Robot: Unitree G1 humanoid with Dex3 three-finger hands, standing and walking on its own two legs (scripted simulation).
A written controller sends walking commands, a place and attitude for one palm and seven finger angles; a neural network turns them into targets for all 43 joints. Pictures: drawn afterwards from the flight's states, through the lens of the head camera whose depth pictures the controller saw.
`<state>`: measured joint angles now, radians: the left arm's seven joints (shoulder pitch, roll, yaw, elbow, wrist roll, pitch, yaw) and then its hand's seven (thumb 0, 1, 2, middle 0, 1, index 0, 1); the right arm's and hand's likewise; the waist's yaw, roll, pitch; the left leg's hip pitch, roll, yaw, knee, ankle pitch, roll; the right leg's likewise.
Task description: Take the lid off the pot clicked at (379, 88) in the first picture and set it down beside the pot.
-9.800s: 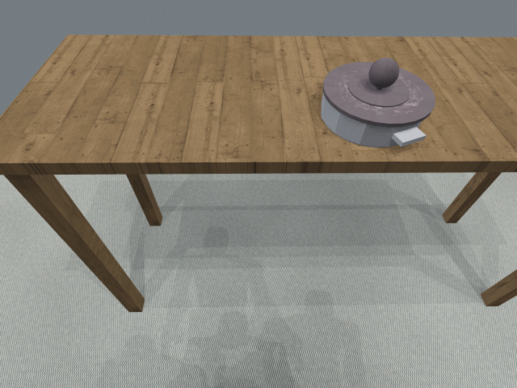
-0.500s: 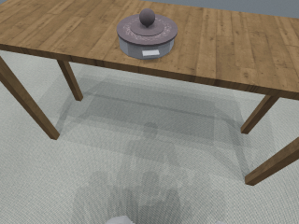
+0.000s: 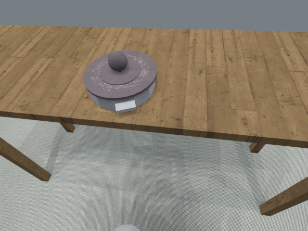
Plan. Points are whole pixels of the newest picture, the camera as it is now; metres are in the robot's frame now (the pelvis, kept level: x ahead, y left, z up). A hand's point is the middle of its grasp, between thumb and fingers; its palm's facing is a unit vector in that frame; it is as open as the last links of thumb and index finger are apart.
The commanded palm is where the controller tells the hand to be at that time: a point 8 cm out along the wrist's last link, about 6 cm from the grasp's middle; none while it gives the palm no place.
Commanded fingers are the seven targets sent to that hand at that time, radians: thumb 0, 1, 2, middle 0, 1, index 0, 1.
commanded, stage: come to a stop and stand still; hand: left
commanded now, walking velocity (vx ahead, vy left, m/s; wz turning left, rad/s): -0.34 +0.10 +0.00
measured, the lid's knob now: (117, 61) +0.51 +0.12 +0.17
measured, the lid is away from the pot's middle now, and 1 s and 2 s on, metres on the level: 0.00 0.00 0.00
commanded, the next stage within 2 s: look again from close up in 1.58 s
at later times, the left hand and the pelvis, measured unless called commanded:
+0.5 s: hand out of the picture +0.06 +0.27 -0.18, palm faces +0.03 -0.98 -0.22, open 7.3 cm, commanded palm none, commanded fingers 0.00 0.90 0.90 -0.20 -0.30 -0.20 -0.30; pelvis +0.01 +0.06 +0.01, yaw -2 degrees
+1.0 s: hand out of the picture +0.00 +0.16 -0.17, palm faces +0.01 -0.98 -0.21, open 7.3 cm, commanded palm none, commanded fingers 0.00 0.90 0.90 -0.20 -0.30 -0.20 -0.30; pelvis -0.01 -0.01 +0.00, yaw -1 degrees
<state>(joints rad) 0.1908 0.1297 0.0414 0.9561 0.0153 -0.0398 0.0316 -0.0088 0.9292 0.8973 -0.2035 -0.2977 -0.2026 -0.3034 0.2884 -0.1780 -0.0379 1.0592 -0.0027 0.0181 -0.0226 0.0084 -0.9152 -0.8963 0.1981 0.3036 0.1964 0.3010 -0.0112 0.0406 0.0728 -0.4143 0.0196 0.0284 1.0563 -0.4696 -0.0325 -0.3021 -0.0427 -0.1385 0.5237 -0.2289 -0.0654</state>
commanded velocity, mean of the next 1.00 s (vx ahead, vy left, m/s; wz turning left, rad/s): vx -0.03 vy -0.06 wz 0.00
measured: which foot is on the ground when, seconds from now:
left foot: up 0.00-0.26, down 0.28-1.00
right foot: down 0.00-0.28, up 0.30-0.74, down 0.76-1.00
